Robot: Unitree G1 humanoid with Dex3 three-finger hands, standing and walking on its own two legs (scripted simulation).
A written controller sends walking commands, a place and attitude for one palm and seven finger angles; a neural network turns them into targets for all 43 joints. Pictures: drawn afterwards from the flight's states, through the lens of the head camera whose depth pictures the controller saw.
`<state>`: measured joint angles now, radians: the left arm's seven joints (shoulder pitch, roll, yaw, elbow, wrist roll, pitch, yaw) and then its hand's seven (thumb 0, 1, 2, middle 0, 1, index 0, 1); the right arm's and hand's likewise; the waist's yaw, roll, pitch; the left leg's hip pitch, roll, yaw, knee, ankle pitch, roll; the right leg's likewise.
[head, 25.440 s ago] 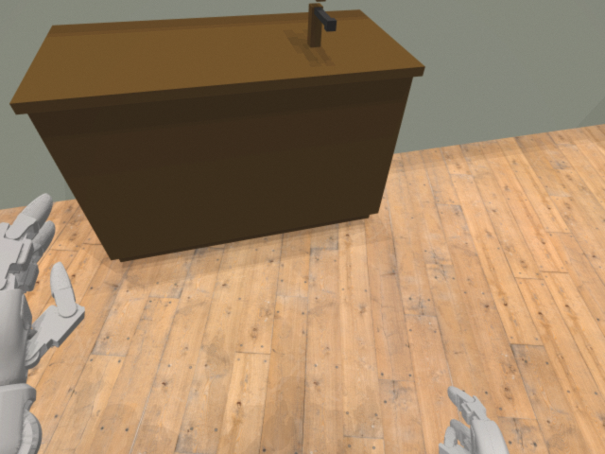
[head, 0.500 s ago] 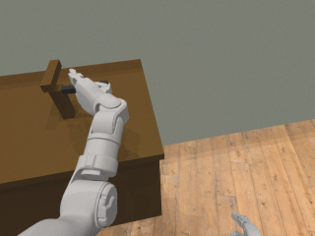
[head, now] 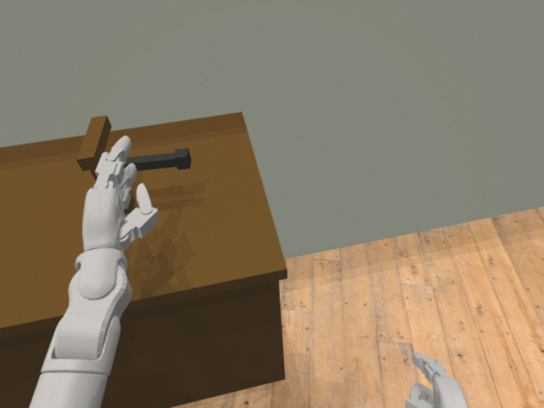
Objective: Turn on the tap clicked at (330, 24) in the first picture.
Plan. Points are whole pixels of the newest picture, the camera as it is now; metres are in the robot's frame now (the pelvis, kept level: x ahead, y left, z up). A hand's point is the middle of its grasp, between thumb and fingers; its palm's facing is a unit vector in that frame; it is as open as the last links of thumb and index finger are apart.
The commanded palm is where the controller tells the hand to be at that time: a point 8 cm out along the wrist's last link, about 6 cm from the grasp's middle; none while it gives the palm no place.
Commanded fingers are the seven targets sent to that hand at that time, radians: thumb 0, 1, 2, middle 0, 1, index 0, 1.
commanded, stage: draw the hand back beside the body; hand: left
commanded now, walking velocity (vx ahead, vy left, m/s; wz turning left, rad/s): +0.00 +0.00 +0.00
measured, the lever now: (182, 158) +0.51 +0.22 +0.11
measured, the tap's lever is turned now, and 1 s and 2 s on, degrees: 85 85 85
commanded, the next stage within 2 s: step back with the hand held close in 1.06 s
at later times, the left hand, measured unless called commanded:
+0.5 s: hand (100, 257) +0.24 +0.23 +0.17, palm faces +0.33 -0.91 -0.26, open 7.5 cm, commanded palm +0.20 +0.27 +0.17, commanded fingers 0.00 0.90 0.90 -0.20 -0.29 -0.20 -0.29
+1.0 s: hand (55, 294) +0.19 +0.26 +0.16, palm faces +0.45 -0.83 -0.32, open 7.4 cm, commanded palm +0.15 +0.30 +0.17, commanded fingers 0.00 0.90 0.90 -0.20 -0.30 -0.20 -0.30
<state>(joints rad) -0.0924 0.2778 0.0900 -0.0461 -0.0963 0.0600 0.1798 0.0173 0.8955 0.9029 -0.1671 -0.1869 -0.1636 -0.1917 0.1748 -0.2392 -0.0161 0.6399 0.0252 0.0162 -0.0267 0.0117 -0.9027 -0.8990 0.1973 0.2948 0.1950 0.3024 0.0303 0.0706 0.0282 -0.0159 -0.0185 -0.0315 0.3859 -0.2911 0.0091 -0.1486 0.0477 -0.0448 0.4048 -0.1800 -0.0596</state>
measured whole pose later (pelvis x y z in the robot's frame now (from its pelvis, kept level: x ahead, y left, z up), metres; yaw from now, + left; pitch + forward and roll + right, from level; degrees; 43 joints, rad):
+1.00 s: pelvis +0.00 +0.02 +0.00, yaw +1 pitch -5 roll -1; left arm 0.41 0.32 0.25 -0.36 -0.08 -0.13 0.14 0.01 0.89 0.90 -0.21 -0.30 -0.20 -0.30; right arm 0.18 -0.22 -0.02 0.65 0.01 -0.09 -0.03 0.01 -0.90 -0.90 0.20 0.30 0.20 0.30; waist 0.07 0.07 0.03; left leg -0.03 -0.04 -0.05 0.40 -0.29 0.03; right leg -0.13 0.03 -0.06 0.38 -0.17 -0.04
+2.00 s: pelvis -0.08 +0.02 -0.02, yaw +2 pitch -1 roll +0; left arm 0.47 0.38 0.36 -0.48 0.00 -0.18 0.15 0.01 0.89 0.90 -0.21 -0.30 -0.21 -0.31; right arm 0.25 -0.23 -0.02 0.55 0.01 -0.03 -0.05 0.01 -0.90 -0.90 0.20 0.30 0.20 0.30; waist 0.01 0.01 0.03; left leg -0.35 -0.06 -0.02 0.65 -0.29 0.05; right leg -0.42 0.02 -0.01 0.58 -0.14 -0.01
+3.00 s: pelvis -0.25 -0.03 -0.01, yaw -2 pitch +0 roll +0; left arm 0.54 0.40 0.31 -0.55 -0.05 -0.09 0.16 0.01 0.89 0.90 -0.21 -0.30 -0.21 -0.30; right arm 0.21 -0.21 -0.02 0.59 0.01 -0.06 -0.06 0.01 -0.90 -0.90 0.20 0.30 0.20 0.30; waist -0.01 -0.01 0.00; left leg -0.41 0.01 0.01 0.58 -0.27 0.00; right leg -0.27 0.03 0.00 0.50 -0.24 -0.02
